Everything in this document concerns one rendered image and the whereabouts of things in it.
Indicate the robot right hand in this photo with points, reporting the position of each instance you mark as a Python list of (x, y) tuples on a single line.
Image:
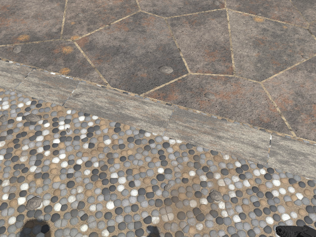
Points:
[(295, 231)]

